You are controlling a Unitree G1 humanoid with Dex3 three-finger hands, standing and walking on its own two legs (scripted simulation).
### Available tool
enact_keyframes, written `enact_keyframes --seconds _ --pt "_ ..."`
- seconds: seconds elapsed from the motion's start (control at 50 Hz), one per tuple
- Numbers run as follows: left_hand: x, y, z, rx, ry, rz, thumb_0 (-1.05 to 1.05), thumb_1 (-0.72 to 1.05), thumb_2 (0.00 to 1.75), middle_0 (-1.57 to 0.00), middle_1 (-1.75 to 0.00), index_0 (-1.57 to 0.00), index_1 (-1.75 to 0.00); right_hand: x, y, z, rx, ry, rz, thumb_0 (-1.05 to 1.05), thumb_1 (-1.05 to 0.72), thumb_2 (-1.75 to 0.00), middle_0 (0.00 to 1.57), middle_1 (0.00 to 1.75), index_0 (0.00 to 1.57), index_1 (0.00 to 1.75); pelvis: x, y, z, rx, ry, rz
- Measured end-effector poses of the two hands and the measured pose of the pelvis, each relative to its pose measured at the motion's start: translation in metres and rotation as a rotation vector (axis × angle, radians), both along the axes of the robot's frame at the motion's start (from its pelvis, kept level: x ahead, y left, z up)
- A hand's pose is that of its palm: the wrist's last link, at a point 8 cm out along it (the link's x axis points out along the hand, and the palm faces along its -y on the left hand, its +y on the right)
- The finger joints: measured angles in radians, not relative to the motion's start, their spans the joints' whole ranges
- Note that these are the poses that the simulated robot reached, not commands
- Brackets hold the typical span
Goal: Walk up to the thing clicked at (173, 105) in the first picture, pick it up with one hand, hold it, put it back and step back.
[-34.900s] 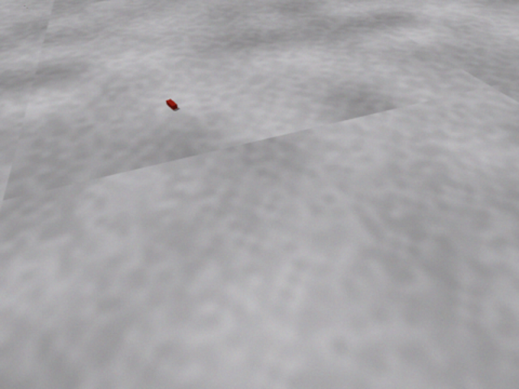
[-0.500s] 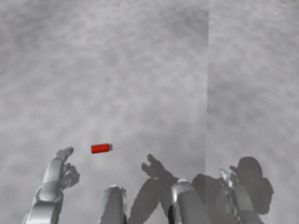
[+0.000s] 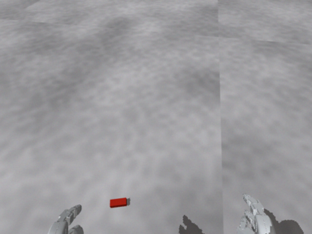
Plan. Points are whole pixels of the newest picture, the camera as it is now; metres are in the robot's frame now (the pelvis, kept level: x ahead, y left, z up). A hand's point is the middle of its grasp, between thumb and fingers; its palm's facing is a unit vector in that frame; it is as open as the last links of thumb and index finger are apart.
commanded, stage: home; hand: left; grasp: from above
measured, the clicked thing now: (118, 202) +0.47 +0.22 -0.70
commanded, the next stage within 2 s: stand in 1.96 s
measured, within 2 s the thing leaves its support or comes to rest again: neither
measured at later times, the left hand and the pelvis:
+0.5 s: hand out of the picture +0.16 +0.18 -0.04, palm faces +0.05 -0.98 -0.20, open 7.4 cm; pelvis +0.00 +0.00 +0.00, yaw +0 degrees
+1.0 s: hand out of the picture +0.16 +0.17 -0.04, palm faces +0.05 -0.98 -0.20, open 7.4 cm; pelvis +0.00 +0.00 +0.00, yaw +0 degrees
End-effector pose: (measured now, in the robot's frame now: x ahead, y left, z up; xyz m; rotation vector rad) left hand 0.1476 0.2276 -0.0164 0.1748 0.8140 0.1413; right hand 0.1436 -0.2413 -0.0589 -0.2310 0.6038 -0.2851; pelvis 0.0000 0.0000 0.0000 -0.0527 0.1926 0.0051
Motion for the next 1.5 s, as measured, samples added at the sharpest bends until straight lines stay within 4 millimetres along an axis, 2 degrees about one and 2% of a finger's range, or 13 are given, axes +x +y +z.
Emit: enact_keyframes --seconds 0.1,0.2,0.64,1.04,1.5 --pt "-0.007 0.001 0.001 -0.005 0.011 0.010 0.01 0.90 0.90 -0.20 -0.30 -0.20 -0.30 0.017 0.006 0.007 -0.002 -0.050 0.043 0.02 -0.90 -0.90 0.21 0.30 0.20 0.30 0.001 0.000 0.002 0.003 -0.015 0.007" --pt "-0.008 0.001 -0.003 -0.011 0.018 0.016 0.02 0.91 0.90 -0.20 -0.30 -0.20 -0.30 0.023 0.008 0.009 -0.008 -0.064 0.069 0.02 -0.90 -0.90 0.21 0.30 0.20 0.30 0.000 -0.001 0.001 0.004 -0.022 0.011" --pt "0.001 -0.003 -0.002 -0.008 0.010 -0.007 0.02 0.91 0.90 -0.20 -0.30 -0.20 -0.30 -0.003 -0.003 -0.004 -0.008 0.012 0.018 0.02 -0.90 -0.90 0.21 0.30 0.20 0.30 0.002 -0.003 0.001 0.006 -0.026 0.001" --pt "-0.004 -0.004 -0.002 -0.010 0.013 -0.006 0.02 0.91 0.90 -0.20 -0.30 -0.20 -0.30 0.005 -0.004 0.001 -0.011 -0.026 0.031 0.02 -0.90 -0.90 0.21 0.30 0.20 0.30 -0.001 -0.005 0.001 0.008 -0.026 0.002" --pt "0.004 -0.002 -0.002 -0.008 0.009 -0.013 0.02 0.91 0.90 -0.20 -0.30 -0.20 -0.30 0.007 -0.001 -0.001 -0.009 -0.005 0.021 0.02 -0.90 -0.90 0.21 0.30 0.20 0.30 0.006 -0.002 0.000 0.005 -0.019 0.000"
